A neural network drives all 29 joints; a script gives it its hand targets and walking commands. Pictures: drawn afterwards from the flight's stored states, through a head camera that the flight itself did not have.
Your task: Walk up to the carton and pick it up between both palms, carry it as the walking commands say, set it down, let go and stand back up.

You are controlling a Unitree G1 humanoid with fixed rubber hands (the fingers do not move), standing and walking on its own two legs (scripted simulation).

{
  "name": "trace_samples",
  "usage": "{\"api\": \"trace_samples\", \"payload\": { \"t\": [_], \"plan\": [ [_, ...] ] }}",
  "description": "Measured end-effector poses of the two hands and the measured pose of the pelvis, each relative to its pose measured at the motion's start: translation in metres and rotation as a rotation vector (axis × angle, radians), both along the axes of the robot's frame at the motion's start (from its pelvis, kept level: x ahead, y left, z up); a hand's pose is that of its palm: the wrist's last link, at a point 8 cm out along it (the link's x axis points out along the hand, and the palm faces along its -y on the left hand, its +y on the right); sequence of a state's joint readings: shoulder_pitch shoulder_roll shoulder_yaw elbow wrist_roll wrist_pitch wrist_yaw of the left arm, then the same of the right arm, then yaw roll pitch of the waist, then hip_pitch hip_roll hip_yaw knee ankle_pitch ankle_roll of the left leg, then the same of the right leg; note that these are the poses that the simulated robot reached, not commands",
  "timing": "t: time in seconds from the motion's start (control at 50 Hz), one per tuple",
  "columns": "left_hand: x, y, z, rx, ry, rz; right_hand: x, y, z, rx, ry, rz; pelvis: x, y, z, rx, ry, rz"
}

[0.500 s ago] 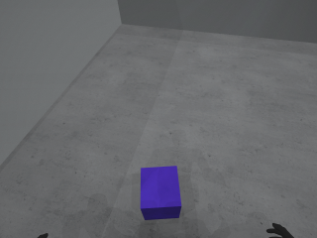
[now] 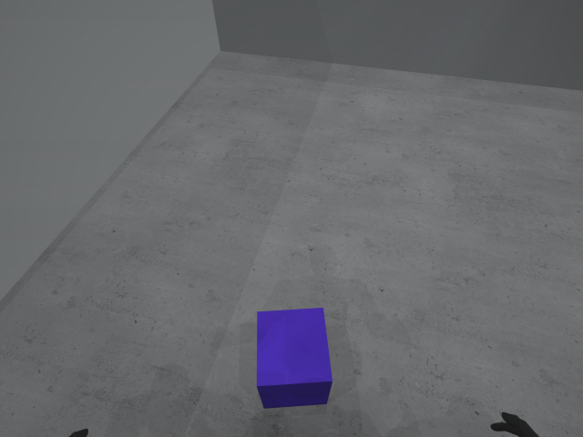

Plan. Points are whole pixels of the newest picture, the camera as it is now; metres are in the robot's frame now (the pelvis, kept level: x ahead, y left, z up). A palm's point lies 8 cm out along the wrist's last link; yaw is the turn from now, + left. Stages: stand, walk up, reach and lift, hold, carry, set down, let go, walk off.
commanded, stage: walk up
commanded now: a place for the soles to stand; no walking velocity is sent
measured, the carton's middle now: (292, 359) +0.44 +0.01 -0.63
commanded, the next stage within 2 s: reach and lift in 0.16 s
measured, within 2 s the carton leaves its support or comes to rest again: neither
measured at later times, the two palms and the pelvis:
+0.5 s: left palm (77, 432) +0.16 +0.31 -0.08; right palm (508, 421) +0.16 -0.29 -0.10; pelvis +0.01 +0.01 +0.00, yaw +1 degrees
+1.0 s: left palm (146, 354) +0.28 +0.26 -0.13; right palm (448, 342) +0.29 -0.26 -0.14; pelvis -0.05 -0.01 -0.04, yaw +2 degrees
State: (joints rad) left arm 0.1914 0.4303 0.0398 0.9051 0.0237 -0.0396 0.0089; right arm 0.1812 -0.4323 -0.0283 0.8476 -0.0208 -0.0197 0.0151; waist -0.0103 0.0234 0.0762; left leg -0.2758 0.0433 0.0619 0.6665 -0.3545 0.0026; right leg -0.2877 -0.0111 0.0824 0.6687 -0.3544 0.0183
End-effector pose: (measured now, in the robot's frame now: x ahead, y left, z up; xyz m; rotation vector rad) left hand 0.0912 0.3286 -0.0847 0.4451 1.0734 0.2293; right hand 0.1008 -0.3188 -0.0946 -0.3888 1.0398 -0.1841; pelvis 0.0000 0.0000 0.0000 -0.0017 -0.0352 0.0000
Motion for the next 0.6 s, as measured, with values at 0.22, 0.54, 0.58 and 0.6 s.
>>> {"api": "trace_samples", "payload": {
  "t": [0.22, 0.54, 0.58, 0.6],
  "plan": [
    [0.013, -0.005, 0.005, -0.021, -0.025, -0.01, 0.011, 0.008, 0.002, 0.017, -0.012, 0.019, -0.001, 0.001, 0.0, 0.003, 0.007, 0.002],
    [0.078, -0.02, -0.006, -0.067, -0.06, -0.018, 0.071, 0.029, -0.009, 0.058, -0.011, 0.072, 0.008, 0.005, -0.007, 0.005, 0.094, 0.011],
    [0.088, -0.025, -0.013, -0.076, -0.067, -0.023, 0.083, 0.033, -0.017, 0.069, -0.02, 0.086, 0.005, 0.003, -0.011, 0.007, 0.137, 0.013],
    [0.094, -0.027, -0.017, -0.08, -0.075, -0.023, 0.091, 0.034, -0.021, 0.073, -0.029, 0.096, 0.003, 0.003, -0.013, 0.008, 0.159, 0.015]
  ]
}}
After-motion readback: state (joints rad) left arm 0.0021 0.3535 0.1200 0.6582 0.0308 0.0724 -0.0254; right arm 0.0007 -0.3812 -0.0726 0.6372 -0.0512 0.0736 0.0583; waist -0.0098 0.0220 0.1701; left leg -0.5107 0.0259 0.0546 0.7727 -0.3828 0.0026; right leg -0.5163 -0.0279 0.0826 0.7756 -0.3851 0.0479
